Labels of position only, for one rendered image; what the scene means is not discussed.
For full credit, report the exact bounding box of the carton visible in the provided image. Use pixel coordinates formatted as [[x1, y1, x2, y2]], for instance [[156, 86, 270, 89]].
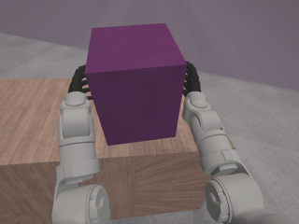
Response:
[[84, 23, 187, 146]]

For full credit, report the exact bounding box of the pedestal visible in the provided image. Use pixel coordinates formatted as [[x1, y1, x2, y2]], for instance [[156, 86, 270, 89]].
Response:
[[0, 77, 235, 224]]

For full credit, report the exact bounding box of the robot right hand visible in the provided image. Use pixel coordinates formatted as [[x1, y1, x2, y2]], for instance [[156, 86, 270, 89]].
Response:
[[182, 61, 201, 97]]

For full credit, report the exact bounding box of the robot right upper arm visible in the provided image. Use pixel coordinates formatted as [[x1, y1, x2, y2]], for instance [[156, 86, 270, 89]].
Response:
[[205, 173, 299, 224]]

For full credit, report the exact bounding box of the robot left upper arm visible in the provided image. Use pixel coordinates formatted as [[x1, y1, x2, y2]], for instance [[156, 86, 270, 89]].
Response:
[[52, 184, 111, 224]]

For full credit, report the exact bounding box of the robot left forearm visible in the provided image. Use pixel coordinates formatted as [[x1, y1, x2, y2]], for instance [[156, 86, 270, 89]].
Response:
[[51, 91, 100, 223]]

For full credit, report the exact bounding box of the robot right forearm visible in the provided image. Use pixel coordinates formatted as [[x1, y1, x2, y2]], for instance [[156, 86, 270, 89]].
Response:
[[181, 91, 264, 205]]

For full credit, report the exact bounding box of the robot left hand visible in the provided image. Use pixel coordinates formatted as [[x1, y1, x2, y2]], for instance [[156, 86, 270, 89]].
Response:
[[68, 64, 93, 100]]

